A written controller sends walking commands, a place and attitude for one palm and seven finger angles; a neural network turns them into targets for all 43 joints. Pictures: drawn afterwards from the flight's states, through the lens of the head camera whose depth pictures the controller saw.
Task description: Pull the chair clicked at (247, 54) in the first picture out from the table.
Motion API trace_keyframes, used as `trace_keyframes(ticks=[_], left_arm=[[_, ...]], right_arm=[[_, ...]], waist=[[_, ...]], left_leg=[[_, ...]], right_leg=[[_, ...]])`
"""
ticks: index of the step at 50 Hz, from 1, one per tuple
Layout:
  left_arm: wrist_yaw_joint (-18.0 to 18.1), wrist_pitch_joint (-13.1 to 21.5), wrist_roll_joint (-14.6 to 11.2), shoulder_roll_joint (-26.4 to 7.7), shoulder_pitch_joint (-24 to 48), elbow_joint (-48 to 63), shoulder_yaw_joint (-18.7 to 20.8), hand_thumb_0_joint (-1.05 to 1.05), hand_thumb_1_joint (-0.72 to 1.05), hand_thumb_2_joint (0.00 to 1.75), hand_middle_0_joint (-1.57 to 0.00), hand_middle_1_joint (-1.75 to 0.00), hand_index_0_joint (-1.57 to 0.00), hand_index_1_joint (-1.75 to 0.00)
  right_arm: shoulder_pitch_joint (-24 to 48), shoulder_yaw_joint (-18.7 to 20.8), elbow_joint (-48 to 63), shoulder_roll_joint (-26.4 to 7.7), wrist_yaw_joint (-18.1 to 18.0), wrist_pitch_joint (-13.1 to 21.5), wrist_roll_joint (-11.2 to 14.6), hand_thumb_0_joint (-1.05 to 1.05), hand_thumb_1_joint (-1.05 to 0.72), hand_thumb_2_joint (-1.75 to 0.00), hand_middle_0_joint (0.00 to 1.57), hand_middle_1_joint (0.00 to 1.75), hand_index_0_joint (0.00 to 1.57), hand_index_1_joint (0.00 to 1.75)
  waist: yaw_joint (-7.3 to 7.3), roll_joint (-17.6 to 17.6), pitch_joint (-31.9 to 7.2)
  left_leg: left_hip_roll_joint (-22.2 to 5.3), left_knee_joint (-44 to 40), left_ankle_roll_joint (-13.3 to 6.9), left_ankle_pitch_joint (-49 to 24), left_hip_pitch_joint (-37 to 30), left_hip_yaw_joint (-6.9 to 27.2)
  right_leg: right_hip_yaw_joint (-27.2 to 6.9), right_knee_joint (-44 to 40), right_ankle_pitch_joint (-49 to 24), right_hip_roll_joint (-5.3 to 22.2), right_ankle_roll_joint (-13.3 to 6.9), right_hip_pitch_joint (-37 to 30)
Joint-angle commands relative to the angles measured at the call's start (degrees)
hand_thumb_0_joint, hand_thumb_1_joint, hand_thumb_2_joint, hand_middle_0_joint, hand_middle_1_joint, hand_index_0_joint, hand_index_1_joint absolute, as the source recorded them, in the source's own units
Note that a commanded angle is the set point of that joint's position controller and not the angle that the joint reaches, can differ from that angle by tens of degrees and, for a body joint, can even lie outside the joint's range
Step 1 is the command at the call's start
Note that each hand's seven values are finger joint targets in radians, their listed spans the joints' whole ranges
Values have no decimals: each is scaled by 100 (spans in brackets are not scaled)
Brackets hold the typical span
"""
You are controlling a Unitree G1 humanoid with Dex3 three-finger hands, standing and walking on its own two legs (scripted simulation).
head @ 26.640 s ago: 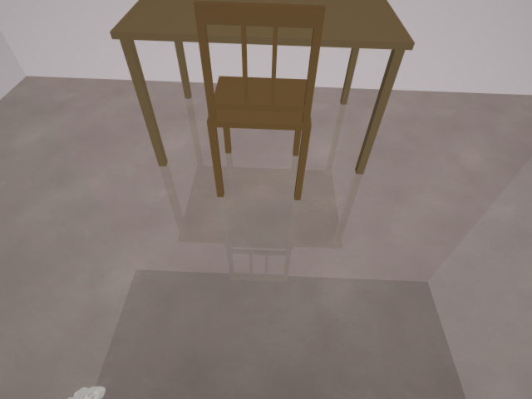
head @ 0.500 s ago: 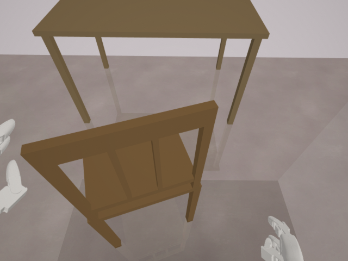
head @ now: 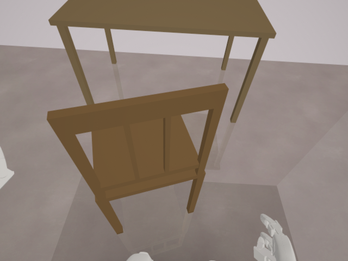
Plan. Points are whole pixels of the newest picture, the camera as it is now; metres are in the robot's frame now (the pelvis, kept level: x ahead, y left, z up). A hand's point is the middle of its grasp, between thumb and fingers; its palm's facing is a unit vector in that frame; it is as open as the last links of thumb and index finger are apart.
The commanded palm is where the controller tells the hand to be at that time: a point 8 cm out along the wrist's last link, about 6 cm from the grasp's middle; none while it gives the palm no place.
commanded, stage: step back with the hand held close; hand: left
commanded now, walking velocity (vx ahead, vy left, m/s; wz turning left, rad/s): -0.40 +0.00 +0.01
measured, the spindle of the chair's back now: (132, 154) +0.41 +0.15 -0.06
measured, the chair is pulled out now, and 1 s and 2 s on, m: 0.58 0.58 0.58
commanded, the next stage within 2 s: stop stepping back and stand still in 0.68 s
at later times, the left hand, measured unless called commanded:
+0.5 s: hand (3, 210) +0.15 +0.24 +0.19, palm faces +0.46 -0.72 -0.52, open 7.4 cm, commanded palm +0.09 +0.27 +0.19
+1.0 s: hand out of the picture +0.08 +0.18 +0.19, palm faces +0.31 -0.73 -0.60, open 7.4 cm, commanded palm +0.02 +0.23 +0.19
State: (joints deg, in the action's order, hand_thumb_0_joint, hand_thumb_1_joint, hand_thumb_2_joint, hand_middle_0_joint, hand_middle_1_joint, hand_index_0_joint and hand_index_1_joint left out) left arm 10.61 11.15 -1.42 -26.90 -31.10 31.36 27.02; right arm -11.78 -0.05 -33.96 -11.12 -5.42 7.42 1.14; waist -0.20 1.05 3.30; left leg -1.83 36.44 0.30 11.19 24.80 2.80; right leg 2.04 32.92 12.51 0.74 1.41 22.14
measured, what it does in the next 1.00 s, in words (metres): walks backwards: right foot, then left foot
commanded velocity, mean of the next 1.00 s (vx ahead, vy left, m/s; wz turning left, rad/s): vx -0.25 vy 0.02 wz -0.03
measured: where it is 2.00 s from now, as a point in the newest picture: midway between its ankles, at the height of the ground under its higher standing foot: outside the picture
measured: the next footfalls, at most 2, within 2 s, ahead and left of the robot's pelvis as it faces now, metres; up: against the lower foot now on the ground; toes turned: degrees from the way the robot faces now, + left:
right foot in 0.48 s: -0.05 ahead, -0.17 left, +0.00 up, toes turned -5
left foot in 0.74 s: -0.04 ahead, +0.09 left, +0.00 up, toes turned +4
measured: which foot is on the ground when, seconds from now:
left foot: down 0.00-0.52, up 0.54-0.72, down 0.74-0.96, up 0.98-1.00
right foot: down 0.00-0.28, up 0.30-0.46, down 0.48-1.00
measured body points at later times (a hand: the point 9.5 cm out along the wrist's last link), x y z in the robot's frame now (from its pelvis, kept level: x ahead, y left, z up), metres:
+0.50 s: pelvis -0.05 -0.03 -0.01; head -0.01 -0.02 +0.44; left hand +0.12 +0.28 +0.22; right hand +0.14 -0.25 -0.09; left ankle +0.09 +0.13 -0.72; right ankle -0.07 -0.16 -0.72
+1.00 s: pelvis -0.12 -0.07 +0.01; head -0.09 -0.06 +0.45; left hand +0.06 +0.22 +0.22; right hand +0.04 -0.30 -0.08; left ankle -0.08 +0.08 -0.72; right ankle -0.09 -0.17 -0.72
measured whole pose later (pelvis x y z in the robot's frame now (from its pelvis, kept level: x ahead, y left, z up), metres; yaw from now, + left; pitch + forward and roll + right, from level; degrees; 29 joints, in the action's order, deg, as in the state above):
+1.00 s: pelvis -0.12 -0.07 +0.01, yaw -1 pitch -1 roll -1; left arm 8.2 14.3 -1.7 -29.7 -36.4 35.5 27.4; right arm -11.0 1.0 -34.4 -10.5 -2.3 7.4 1.5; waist -0.6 0.4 5.4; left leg -5.6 37.3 1.7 19.8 20.5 -0.8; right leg 5.4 31.2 12.9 -0.6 -1.1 16.9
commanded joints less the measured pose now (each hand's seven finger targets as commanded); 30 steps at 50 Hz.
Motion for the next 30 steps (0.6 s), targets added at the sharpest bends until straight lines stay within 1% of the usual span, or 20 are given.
trace_keyframes(ticks=[1, 3, 5, 7, 8, 10, 12, 13, 14, 16, 18, 20, 22, 24, 25, 26, 27, 28, 29, 30], left_arm=[[51, 454, 33, -826, 165, 959, 761, 0, 90, 90, -20, -30, -20, -30], [71, 502, 48, -990, 267, 890, 857, 0, 90, 90, -20, -30, -20, -30], [95, 540, 26, -877, 386, 1069, 652, 0, 90, 90, -20, -30, -20, -30], [163, 518, 23, -900, 456, 1040, 602, 0, 90, 90, -20, -30, -20, -30], [197, 521, 20, -1000, 492, 1099, 680, 0, 90, 90, -20, -30, -20, -30], [199, 548, 14, -982, 519, 1288, 672, 0, 90, 90, -20, -30, -20, -30], [187, 609, 5, -1010, 412, 1382, 761, 0, 90, 90, -20, -30, -20, -30], [207, 639, 36, -1097, 326, 1370, 921, 0, 90, 90, -20, -30, -20, -30], [178, 661, 41, -924, 307, 1485, 844, 0, 90, 90, -20, -30, -20, -30], [71, 764, -52, -936, 237, 1474, 825, 0, 90, 90, -20, -30, -20, -30], [-5, 757, -183, -853, -321, 929, 857, 0, 90, 90, -20, -30, -20, -30], [-42, 795, -219, -830, 4, 1178, 806, 0, 90, 90, -20, -30, -20, -30], [-107, 856, -211, -890, 210, 1226, 772, 0, 90, 90, -20, -30, -20, -30], [-174, 941, -176, -955, 393, 1245, 742, 0, 90, 90, -20, -30, -20, -30], [-233, 947, -119, -964, 514, 1379, 667, 0, 90, 90, -20, -30, -20, -30], [-259, 951, -175, -1088, 297, 1244, 668, 0, 90, 90, -20, -30, -20, -30], [-174, 861, -129, -1212, 305, 1129, 755, 0, 90, 90, -20, -30, -20, -30], [-117, 798, -67, -1255, 280, 920, 1003, 0, 90, 90, -20, -30, -20, -30], [-75, 771, -80, -1069, 1, 688, 933, 0, 90, 90, -20, -30, -20, -30], [-14, 764, -33, -984, -89, 549, 903, 0, 90, 90, -20, -30, -20, -30]], right_arm=[[533, 406, 759, -888, -4, 442, -17, 0, -90, -90, 20, 30, 20, 30], [496, 448, 674, -886, 0, 466, -41, 0, -90, -90, 20, 30, 20, 30], [421, 425, 627, -820, 47, 470, -98, 0, -90, -90, 20, 30, 20, 30], [402, 407, 450, -743, 95, 408, -133, 0, -90, -90, 20, 30, 20, 30], [427, 409, 360, -759, 102, 374, -143, 0, -90, -90, 20, 30, 20, 30], [485, 393, 394, -753, 94, 317, -130, 0, -90, -90, 20, 30, 20, 30], [585, 397, 502, -812, 42, 324, -100, 0, -90, -90, 20, 30, 20, 30], [696, 412, 546, -877, 11, 373, -95, 0, -90, -90, 20, 30, 20, 30], [664, 427, 609, -880, 9, 441, -79, 0, -90, -90, 20, 30, 20, 30], [517, 538, 560, -880, 44, 552, -59, 0, -90, -90, 20, 30, 20, 30], [429, 607, 508, -906, 134, 616, 36, 0, -90, -90, 20, 30, 20, 30], [388, 515, 402, -862, 184, 681, -105, 0, -90, -90, 20, 30, 20, 30], [454, 485, 312, -881, 214, 759, -165, 0, -90, -90, 20, 30, 20, 30], [501, 465, 273, -824, 241, 790, -161, 0, -90, -90, 20, 30, 20, 30], [453, 567, 325, -882, 249, 781, -107, 0, -90, -90, 20, 30, 20, 30], [475, 647, 474, -845, 241, 745, -33, 0, -90, -90, 20, 30, 20, 30], [687, 628, 414, -768, 266, 697, -21, 0, -90, -90, 20, 30, 20, 30], [795, 555, 301, -603, 292, 604, -108, 0, -90, -90, 20, 30, 20, 30], [864, 372, 312, -358, 237, 492, -130, 0, -90, -90, 20, 30, 20, 30], [885, 278, 337, -335, 184, 360, -126, 0, -90, -90, 20, 30, 20, 30]], waist=[[54, 656, -568], [44, 287, -424], [4, -342, -432], [-31, -897, -757], [-37, -826, -946], [-67, -679, -962], [-33, 332, -757], [-13, 1222, -725], [-28, 1707, -813], [-35, 1294, -862], [17, 1419, -856], [-7, 1483, -653], [74, 1434, -878], [113, 1077, -1049], [98, 176, -990], [92, -1439, -797], [122, -1732, -643], [56, -1330, -749], [-38, -880, -768], [-87, -778, -927]], left_leg=[[-743, -1389, -492, 2716, 1826, 574], [-496, -886, -389, 2852, 1494, 347], [-120, -49, -175, 2425, 491, 114], [81, 751, -56, 1675, -394, -82], [91, 784, -54, 1435, -592, -65], [-55, 59, -122, 1380, -663, 172], [-542, -1121, -301, 2060, -40, 711], [-1023, -1917, -495, 2576, 784, 1190], [-1507, -2387, -669, 2863, 1377, 1608], [-1641, -2174, -761, 1858, 870, 1352], [-1632, -2105, -789, 1622, 107, 894], [-1599, -1897, -851, 893, -47, 989], [-1476, -1543, -667, 793, -319, 853], [-1078, -867, -392, 816, -553, 443], [-546, -226, -68, 1526, -560, -135], [215, 1447, 212, 1617, -627, -473], [419, 2848, 192, 1511, -205, -265], [427, 3384, 183, 1719, 247, -68], [246, 3034, 214, 1787, 671, 96], [106, 2261, 223, 1860, 604, 70]], right_leg=[[-489, 238, 482, 227, -142, -1729], [-940, -430, 1217, 472, -295, -995], [-1477, -1319, 1946, 911, -550, 211], [-1585, -1715, 1760, 1362, -756, 656], [-1481, -1669, 1357, 1431, -807, 581], [-1006, -1296, 1212, 1132, -591, 497], [-615, -548, 1810, 555, -291, 271], [-303, 376, 1713, 174, -159, -429], [-86, 1379, 1194, -121, -84, -1101], [-263, 1922, 1365, -121, -120, -816], [-157, 1844, 1621, -102, -134, -371], [-319, 1041, 1605, 26, -177, -374], [-283, -13, 1142, 6, -220, -783], [-156, -1002, 360, 76, -257, -1034], [-223, -1198, 475, 208, -393, -587], [-1807, -2027, 1223, 1136, -830, 482], [-2751, -2328, 327, 2123, -1322, 662], [-2386, -2001, -1036, 2124, -1484, 263], [-1804, -1400, -2459, 1895, -1368, -618], [-1332, -968, -3391, 1637, -1103, -1087]])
